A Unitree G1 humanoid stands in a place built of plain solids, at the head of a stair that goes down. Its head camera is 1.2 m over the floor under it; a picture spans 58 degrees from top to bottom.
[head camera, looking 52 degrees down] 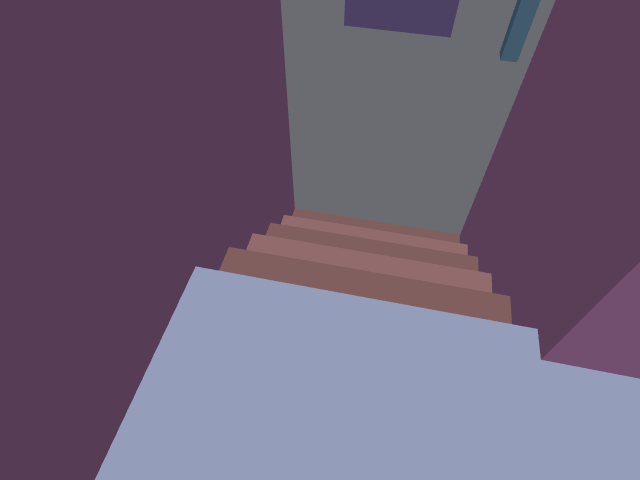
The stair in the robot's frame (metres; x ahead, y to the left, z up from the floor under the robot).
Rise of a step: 0.20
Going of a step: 0.24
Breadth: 1.10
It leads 12 degrees to the right of straight ahead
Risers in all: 6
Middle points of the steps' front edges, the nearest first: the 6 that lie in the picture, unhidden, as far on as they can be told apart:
0.71 -0.12 0.00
0.94 -0.17 -0.20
1.18 -0.22 -0.39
1.41 -0.27 -0.59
1.64 -0.32 -0.79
1.87 -0.37 -0.99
